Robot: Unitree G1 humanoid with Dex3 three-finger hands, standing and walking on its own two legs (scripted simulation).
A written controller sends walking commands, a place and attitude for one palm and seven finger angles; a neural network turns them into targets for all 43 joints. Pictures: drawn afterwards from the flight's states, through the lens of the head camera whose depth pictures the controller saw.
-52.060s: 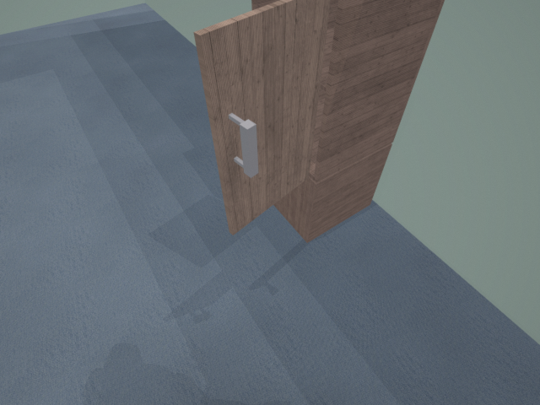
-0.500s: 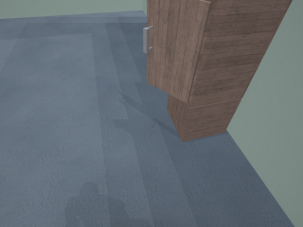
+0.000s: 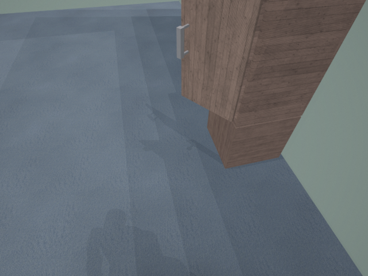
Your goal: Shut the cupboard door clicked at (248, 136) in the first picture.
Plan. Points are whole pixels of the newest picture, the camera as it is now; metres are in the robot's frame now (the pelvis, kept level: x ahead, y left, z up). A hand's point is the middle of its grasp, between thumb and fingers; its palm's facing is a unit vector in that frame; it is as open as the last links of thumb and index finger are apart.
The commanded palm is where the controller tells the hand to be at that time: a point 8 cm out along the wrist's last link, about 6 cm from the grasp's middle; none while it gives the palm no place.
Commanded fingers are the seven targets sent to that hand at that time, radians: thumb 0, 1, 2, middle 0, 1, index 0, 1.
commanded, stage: look to check the result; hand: left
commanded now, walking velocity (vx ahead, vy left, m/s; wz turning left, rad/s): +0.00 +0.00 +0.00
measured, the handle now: (183, 41) +1.07 +0.06 +0.00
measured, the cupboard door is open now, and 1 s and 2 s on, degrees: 36 36 36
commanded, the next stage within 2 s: walk to a spot facing it in 0.26 s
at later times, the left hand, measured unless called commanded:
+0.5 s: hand out of the picture +0.00 +0.15 -0.18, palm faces +0.05 -0.98 -0.19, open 7.4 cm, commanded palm none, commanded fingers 0.00 0.90 0.90 -0.20 -0.30 -0.20 -0.30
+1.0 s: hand out of the picture +0.07 +0.24 -0.16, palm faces +0.30 -0.91 -0.27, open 7.4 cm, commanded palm none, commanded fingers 0.00 0.90 0.90 -0.20 -0.30 -0.20 -0.30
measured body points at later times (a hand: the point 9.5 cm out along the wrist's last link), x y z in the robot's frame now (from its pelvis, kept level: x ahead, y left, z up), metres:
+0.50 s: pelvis +0.01 -0.01 +0.00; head +0.03 -0.01 +0.45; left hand +0.00 +0.21 -0.16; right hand +0.01 -0.23 -0.16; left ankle +0.04 +0.11 -0.74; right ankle -0.04 -0.12 -0.74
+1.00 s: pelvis +0.01 +0.00 +0.00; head +0.07 +0.03 +0.44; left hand +0.05 +0.29 -0.14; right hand +0.13 -0.24 -0.14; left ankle +0.04 +0.10 -0.74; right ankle +0.03 -0.17 -0.68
